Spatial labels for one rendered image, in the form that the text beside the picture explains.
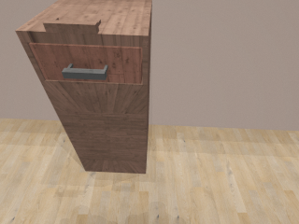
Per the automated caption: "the handle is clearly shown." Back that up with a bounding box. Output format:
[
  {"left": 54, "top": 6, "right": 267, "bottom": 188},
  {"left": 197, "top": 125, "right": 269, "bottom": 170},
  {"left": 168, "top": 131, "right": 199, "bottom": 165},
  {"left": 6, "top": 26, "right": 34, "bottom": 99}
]
[
  {"left": 62, "top": 63, "right": 108, "bottom": 80},
  {"left": 43, "top": 20, "right": 99, "bottom": 35}
]

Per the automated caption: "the drawer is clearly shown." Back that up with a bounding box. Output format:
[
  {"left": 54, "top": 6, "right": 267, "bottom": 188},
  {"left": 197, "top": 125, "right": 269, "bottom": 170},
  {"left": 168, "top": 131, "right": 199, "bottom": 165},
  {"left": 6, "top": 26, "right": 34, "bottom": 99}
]
[{"left": 29, "top": 42, "right": 143, "bottom": 84}]

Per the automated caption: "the cabinet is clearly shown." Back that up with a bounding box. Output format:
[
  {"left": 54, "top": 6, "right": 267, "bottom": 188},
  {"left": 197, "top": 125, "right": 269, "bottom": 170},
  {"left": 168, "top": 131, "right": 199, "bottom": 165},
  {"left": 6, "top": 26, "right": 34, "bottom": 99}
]
[{"left": 15, "top": 0, "right": 152, "bottom": 174}]

